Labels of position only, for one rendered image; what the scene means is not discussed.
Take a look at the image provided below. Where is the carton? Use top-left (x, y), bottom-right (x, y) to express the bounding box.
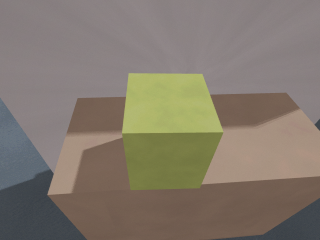
top-left (122, 73), bottom-right (224, 190)

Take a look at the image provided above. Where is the pedestal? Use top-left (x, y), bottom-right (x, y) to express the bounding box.
top-left (47, 92), bottom-right (320, 240)

